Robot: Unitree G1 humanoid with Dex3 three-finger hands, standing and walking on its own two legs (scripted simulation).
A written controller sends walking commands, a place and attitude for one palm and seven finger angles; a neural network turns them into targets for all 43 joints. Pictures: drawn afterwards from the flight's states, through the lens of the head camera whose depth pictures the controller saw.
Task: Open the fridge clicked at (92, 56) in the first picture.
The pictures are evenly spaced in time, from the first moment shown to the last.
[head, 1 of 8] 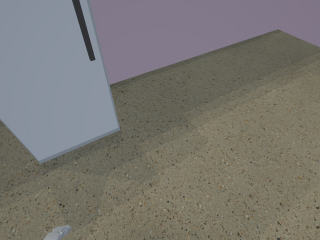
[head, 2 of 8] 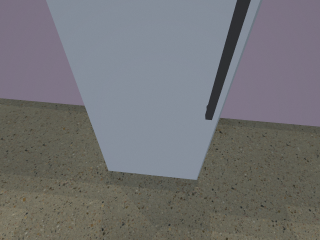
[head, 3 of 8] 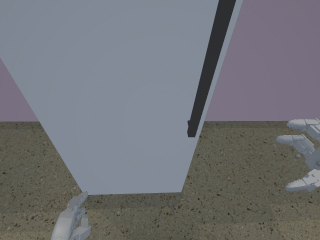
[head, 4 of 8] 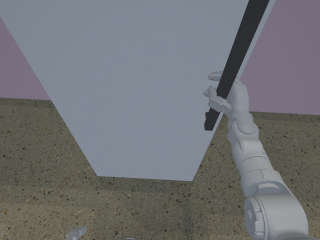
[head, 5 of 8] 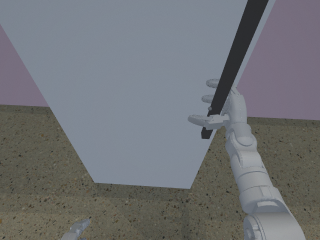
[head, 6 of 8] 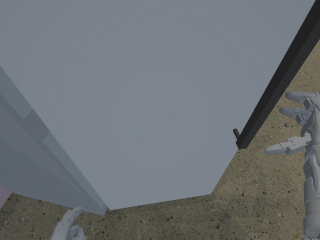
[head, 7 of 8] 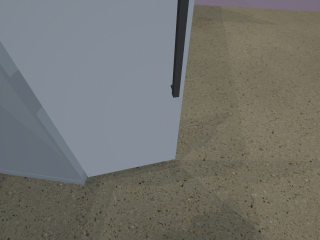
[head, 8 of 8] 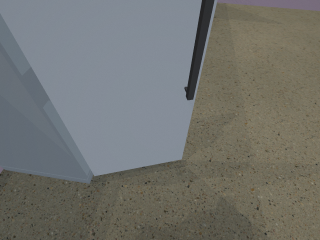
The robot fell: no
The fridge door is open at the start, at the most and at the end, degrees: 0 73 69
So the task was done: yes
